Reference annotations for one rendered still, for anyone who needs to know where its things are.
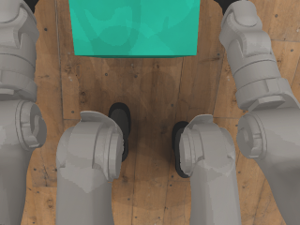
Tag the robot right upper arm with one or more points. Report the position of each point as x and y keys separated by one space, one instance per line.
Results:
x=272 y=138

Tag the right robot forearm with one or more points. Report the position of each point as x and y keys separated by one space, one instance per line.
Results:
x=253 y=64

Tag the left robot thigh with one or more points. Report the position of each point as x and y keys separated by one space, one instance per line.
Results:
x=94 y=158

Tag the robot left upper arm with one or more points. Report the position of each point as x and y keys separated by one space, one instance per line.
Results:
x=22 y=130

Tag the left robot forearm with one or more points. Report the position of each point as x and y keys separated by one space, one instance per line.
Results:
x=18 y=53

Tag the left robot hand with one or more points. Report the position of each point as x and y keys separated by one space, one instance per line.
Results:
x=31 y=4

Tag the right robot hand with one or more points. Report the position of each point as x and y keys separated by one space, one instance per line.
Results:
x=225 y=4

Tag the left robot shin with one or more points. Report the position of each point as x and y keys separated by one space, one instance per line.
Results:
x=86 y=116

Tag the carton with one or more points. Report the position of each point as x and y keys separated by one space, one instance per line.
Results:
x=135 y=28

